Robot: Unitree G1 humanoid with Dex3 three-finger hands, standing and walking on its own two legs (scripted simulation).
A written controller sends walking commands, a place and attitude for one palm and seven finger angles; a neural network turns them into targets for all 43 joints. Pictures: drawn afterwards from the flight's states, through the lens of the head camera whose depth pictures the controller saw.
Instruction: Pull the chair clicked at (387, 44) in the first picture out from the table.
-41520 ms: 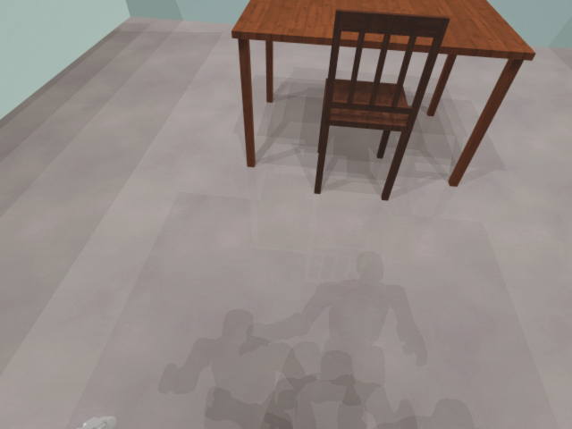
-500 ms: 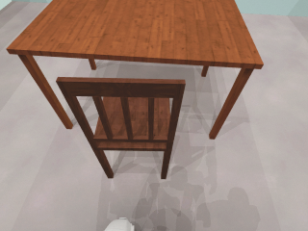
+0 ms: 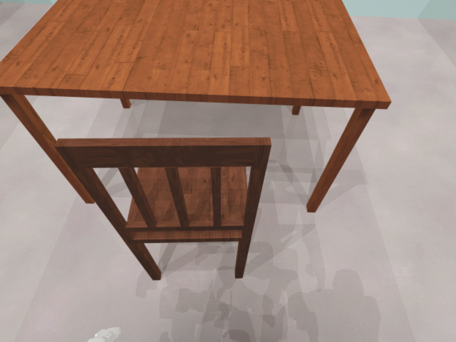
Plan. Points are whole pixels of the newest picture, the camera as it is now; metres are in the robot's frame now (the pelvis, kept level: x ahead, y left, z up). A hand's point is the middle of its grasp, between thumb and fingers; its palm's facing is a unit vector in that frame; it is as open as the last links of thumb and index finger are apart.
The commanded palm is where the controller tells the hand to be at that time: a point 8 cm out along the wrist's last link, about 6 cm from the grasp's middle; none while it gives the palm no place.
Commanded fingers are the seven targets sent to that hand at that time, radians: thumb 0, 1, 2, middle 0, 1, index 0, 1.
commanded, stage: come to a stop and stand still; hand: left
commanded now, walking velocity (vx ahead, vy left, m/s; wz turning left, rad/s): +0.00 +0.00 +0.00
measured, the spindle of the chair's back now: (178, 198) +0.43 +0.13 -0.10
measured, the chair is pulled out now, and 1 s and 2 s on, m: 0.18 0.18 0.18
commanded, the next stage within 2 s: look again from close up in 0.46 s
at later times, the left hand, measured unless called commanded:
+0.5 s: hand out of the picture +0.04 +0.16 -0.16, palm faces +0.01 -0.98 -0.21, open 7.3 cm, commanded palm none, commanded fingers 0.00 0.90 0.90 -0.20 -0.30 -0.20 -0.30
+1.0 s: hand out of the picture -0.01 +0.21 -0.17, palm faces +0.01 -0.98 -0.18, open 7.4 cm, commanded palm none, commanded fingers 0.00 0.90 0.90 -0.20 -0.30 -0.20 -0.30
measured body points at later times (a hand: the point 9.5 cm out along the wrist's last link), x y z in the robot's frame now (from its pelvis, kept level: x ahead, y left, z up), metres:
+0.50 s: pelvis +0.01 -0.02 +0.02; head +0.03 -0.03 +0.47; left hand +0.04 +0.21 -0.14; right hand +0.02 -0.25 -0.15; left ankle -0.02 +0.11 -0.73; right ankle -0.03 -0.12 -0.73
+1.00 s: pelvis -0.02 +0.03 +0.01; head -0.02 +0.06 +0.46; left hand -0.01 +0.26 -0.16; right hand +0.02 -0.20 -0.14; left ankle -0.02 +0.11 -0.73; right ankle -0.03 -0.12 -0.73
